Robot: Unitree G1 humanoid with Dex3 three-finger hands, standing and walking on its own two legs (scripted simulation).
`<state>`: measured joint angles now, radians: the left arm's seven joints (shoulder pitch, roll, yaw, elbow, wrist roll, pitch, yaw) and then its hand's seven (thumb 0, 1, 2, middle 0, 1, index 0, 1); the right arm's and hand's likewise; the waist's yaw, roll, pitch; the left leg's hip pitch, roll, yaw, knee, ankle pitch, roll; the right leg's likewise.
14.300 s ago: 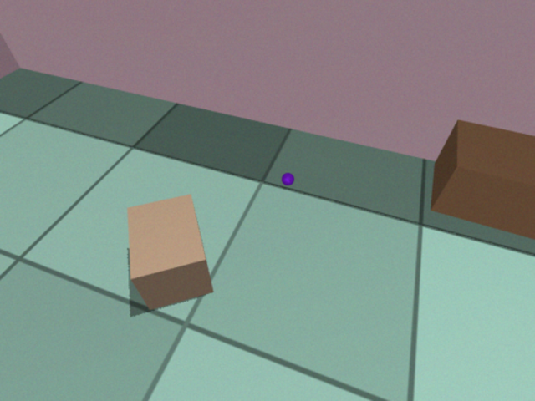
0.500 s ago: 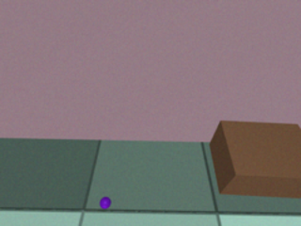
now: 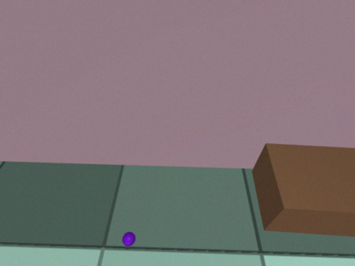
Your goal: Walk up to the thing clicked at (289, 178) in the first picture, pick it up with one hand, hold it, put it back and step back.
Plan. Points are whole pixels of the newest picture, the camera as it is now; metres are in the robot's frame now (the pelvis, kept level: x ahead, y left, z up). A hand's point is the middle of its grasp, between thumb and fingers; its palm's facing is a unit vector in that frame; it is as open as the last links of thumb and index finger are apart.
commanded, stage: walk up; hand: left
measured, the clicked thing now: (128, 238) +0.41 +0.26 -0.75
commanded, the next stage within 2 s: stand in 0.04 s
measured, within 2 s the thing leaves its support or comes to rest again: neither
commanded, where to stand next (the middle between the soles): +0.04 +0.00 m, yaw +2 degrees
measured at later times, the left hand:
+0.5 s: hand out of the picture +0.07 +0.26 -0.16, palm faces -0.01 -0.94 -0.34, open 7.4 cm
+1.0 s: hand out of the picture +0.06 +0.26 -0.16, palm faces -0.01 -0.94 -0.33, open 7.4 cm
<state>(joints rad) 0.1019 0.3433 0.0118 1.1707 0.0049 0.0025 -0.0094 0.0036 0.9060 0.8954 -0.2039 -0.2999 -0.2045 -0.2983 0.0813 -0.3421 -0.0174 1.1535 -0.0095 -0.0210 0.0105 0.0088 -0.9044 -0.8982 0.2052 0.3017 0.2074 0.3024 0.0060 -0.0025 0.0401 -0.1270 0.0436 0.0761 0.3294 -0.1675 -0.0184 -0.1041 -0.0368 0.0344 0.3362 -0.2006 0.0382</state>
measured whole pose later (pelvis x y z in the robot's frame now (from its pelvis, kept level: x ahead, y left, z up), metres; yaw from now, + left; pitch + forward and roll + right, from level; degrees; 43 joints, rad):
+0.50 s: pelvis +0.00 +0.00 +0.00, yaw +1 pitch -2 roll +0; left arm 0.11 0.35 0.01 1.13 0.01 -0.01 -0.01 0.00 0.91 0.90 -0.20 -0.30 -0.21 -0.30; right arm 0.09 -0.35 -0.01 1.14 -0.01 -0.01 0.01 0.01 -0.90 -0.90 0.20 0.30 0.21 0.30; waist 0.00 -0.01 0.05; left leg -0.13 0.04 0.07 0.32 -0.15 -0.02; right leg -0.09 -0.04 0.02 0.30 -0.18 0.04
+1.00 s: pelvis +0.00 +0.01 +0.00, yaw +1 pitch -2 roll +0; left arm 0.13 0.36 0.00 1.12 0.01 0.00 -0.01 0.00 0.91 0.90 -0.20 -0.30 -0.20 -0.30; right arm 0.10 -0.35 -0.01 1.14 -0.01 -0.01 0.01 0.01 -0.90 -0.90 0.20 0.30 0.21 0.30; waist 0.00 -0.01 0.05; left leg -0.14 0.03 0.06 0.33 -0.16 -0.01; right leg -0.10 -0.05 0.02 0.31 -0.18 0.05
